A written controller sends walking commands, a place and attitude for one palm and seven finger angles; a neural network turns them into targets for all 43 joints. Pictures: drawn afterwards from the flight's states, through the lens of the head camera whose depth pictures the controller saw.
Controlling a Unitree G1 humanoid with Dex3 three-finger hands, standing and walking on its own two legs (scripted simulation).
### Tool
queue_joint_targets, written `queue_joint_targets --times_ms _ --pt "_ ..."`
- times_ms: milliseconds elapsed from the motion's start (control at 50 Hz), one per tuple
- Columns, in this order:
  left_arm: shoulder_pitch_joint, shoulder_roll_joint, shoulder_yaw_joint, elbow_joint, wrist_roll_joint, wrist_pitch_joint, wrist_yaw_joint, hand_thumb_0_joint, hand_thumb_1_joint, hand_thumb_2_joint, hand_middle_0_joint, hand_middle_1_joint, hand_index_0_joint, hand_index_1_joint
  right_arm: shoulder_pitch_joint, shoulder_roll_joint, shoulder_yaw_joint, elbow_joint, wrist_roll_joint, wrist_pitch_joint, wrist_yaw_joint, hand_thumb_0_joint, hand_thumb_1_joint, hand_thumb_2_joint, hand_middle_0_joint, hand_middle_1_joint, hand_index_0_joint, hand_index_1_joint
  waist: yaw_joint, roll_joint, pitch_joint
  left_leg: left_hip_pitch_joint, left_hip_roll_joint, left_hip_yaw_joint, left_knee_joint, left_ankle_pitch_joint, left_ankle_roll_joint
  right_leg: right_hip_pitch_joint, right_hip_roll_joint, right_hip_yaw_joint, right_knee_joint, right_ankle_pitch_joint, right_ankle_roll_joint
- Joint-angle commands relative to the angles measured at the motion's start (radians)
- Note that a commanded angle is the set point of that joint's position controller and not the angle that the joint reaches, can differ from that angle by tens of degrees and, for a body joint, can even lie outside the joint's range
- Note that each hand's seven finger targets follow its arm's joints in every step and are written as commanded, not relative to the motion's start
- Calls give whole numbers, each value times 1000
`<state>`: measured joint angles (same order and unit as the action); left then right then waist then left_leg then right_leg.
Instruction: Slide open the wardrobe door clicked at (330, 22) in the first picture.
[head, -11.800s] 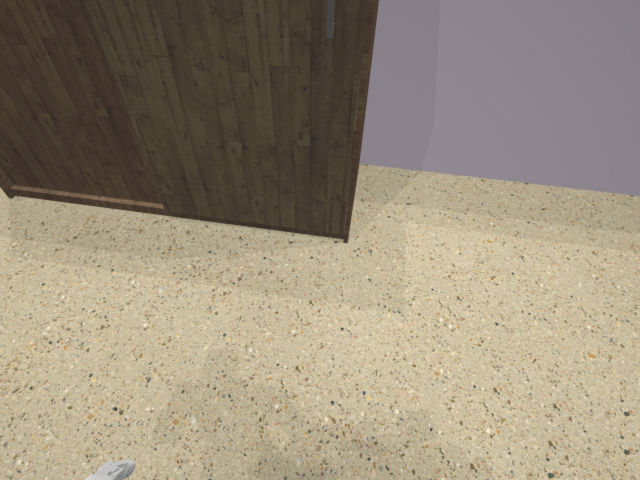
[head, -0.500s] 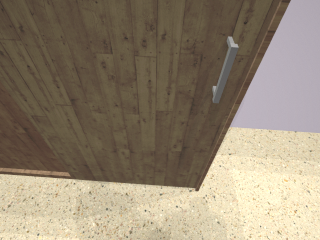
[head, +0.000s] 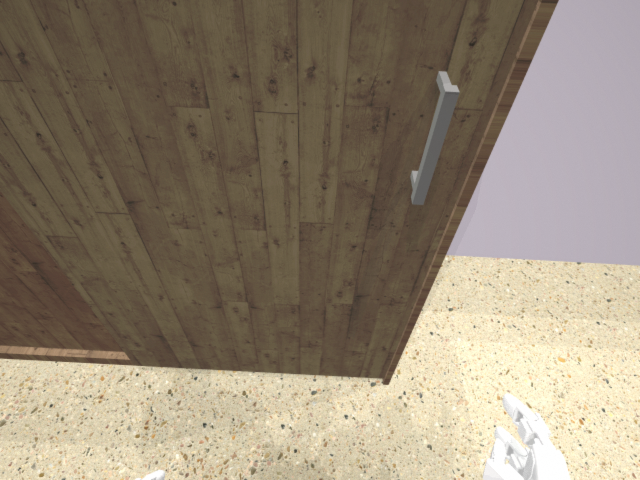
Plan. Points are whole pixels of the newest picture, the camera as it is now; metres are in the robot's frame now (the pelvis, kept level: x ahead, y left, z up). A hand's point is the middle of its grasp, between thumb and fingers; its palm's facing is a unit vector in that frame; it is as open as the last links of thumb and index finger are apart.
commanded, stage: raise the hand with hooked fingers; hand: right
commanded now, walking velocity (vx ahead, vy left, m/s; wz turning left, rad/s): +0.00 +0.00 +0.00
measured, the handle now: (429, 143) +0.51 -0.11 +0.17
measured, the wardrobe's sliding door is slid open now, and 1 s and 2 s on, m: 0.00 0.00 0.00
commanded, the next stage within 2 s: move the hooked fingers beside the handle in 1.96 s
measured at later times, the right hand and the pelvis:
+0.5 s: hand (523, 445) +0.18 -0.20 +0.03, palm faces -0.03 +1.00 -0.06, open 9.9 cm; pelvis -0.02 +0.00 -0.05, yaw -2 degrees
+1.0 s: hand (600, 374) +0.23 -0.26 +0.11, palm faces +0.03 +1.00 -0.07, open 12.8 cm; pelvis -0.01 -0.01 -0.01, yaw -1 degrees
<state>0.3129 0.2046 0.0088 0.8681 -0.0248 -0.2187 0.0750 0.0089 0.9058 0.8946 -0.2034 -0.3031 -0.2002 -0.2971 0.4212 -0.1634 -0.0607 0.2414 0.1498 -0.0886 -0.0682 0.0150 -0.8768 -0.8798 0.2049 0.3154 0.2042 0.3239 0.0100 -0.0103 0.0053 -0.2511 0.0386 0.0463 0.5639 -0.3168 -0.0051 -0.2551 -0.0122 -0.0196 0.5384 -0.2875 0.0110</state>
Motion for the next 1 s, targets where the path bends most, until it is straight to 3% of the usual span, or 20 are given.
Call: queue_joint_targets --times_ms 0,20,60,80,120,160,180,220,280,320,340,380,440,460,480,580,680,800,940,980 --pt "-163 145 71 -273 14 -122 -21 0 900 900 -200 -300 -200 -300 185 3 -71 -75 62 -284 131 0 -713 -820 213 420 213 420 -43 212 -15 -237 -39 67 53 -11 14 -206 18 8 88 55 5" --pt "-184 147 80 -302 19 -116 -41 0 900 900 -200 -300 -200 -300 252 19 -72 -48 81 -359 204 0 -690 -810 215 435 215 435 -62 238 -18 -266 -38 54 109 6 16 -275 21 -2 142 45 11" --pt "-212 163 97 -370 19 -102 -73 0 900 900 -200 -300 -200 -300 265 -42 -111 -58 97 -496 348 0 -643 -790 218 465 218 465 -61 190 -60 -280 -27 24 189 47 26 -356 32 -16 235 35 16" --pt "-207 171 105 -405 12 -90 -83 0 900 900 -200 -300 -200 -300 293 -122 -192 -33 98 -504 402 0 -620 -780 220 480 220 480 -84 118 -86 -255 -17 -3 211 90 37 -364 40 -21 261 58 9" --pt "-232 167 97 -487 -4 -67 -72 0 900 900 -200 -300 -200 -300 241 -152 -215 -186 137 -450 449 0 -573 -760 223 510 223 510 -96 92 -189 -225 -11 -25 226 97 28 -373 50 -43 281 58 -10" --pt "-222 156 85 -532 -9 -52 -48 0 900 900 -200 -300 -200 -300 139 -166 -242 -350 184 -390 434 0 -527 -740 227 540 227 540 -83 31 -251 -224 -17 -33 228 89 16 -356 51 -39 293 60 -18" --pt "-196 152 82 -528 -4 -46 -40 0 900 900 -200 -300 -200 -300 84 -182 -255 -417 189 -382 412 0 -503 -730 228 555 228 555 -68 3 -241 -249 -27 -37 232 73 15 -350 41 -25 302 54 -19" --pt "-150 140 78 -526 2 -46 -33 0 900 900 -200 -300 -200 -300 13 -168 -232 -572 174 -403 363 0 -457 -710 232 585 232 585 -29 -53 -285 -277 -38 -21 252 141 15 -288 23 2 320 102 -28" --pt "-108 151 54 -494 10 -56 -18 0 900 900 -200 -300 -200 -300 -166 -166 -131 -704 142 -457 347 0 -387 -680 237 630 237 630 48 -81 -248 -362 -55 -11 268 143 20 -258 5 38 353 106 -40" --pt "-110 156 47 -474 4 -72 -9 0 900 900 -200 -300 -200 -300 -155 -174 -114 -655 129 -449 369 0 -340 -660 240 660 240 660 54 -117 -227 -381 -53 -11 243 75 22 -261 2 47 343 50 -39" --pt "-113 158 44 -469 -3 -77 -4 0 900 900 -200 -300 -200 -300 -145 -185 -120 -618 129 -428 383 0 -317 -650 242 675 242 675 56 -89 -207 -379 -54 -9 223 43 20 -269 0 53 330 20 -40" --pt "-126 165 35 -458 -15 -79 8 0 900 900 -200 -300 -200 -300 -129 -229 -166 -523 142 -352 415 0 -270 -630 245 705 245 705 39 -67 -180 -341 -55 -18 183 -6 22 -288 3 57 302 -16 -39" --pt "-159 155 28 -472 -25 -78 19 0 900 900 -200 -300 -200 -300 -82 -273 -252 -501 172 -235 431 0 -200 -600 250 750 250 750 -14 -54 -250 -240 -37 -25 139 -8 15 -272 8 47 252 3 -36" --pt "-168 148 26 -472 -25 -77 21 0 900 900 -200 -300 -200 -300 -63 -282 -286 -488 188 -203 426 0 -177 -590 252 765 252 765 -27 -22 -263 -210 -35 -22 130 6 12 -266 8 47 240 21 -35" --pt "-183 143 20 -469 -24 -77 21 0 900 900 -200 -300 -200 -300 -44 -293 -319 -456 203 -173 424 0 -153 -580 253 780 253 780 -48 -38 -245 -177 -39 -16 127 28 20 -264 9 52 224 43 -31" --pt "-179 141 10 -466 -19 -103 13 0 900 900 -200 -300 -200 -300 -86 -287 -339 -522 234 -169 394 0 -37 -530 262 855 262 855 -54 -6 -224 -140 -45 13 108 84 15 -225 6 53 170 88 -28" --pt "-144 166 11 -441 -27 -141 16 0 900 900 -200 -300 -200 -300 -163 -296 -311 -512 222 -164 414 0 80 -480 270 930 270 930 -31 -3 -189 -152 -47 17 71 71 11 -175 3 52 132 71 -32" --pt "-142 177 2 -431 -32 -158 32 0 900 900 -200 -300 -200 -300 -303 -379 -370 -547 222 -120 421 0 220 -420 280 1020 280 1020 -43 -70 -196 -101 -44 26 37 77 17 -94 5 58 69 80 -32" --pt "-153 176 -12 -427 -36 -159 37 0 900 900 -200 -300 -200 -300 -407 -397 -384 -518 222 -33 438 0 383 -350 292 1125 292 1125 -54 -119 -177 -43 -50 38 0 177 21 -9 7 59 18 155 -26" --pt "-151 178 -18 -426 -37 -154 38 0 900 900 -200 -300 -200 -300 -430 -415 -400 -489 224 5 448 0 430 -330 295 1155 295 1155 -60 -89 -160 -24 -56 40 -17 200 23 5 6 63 4 176 -26"
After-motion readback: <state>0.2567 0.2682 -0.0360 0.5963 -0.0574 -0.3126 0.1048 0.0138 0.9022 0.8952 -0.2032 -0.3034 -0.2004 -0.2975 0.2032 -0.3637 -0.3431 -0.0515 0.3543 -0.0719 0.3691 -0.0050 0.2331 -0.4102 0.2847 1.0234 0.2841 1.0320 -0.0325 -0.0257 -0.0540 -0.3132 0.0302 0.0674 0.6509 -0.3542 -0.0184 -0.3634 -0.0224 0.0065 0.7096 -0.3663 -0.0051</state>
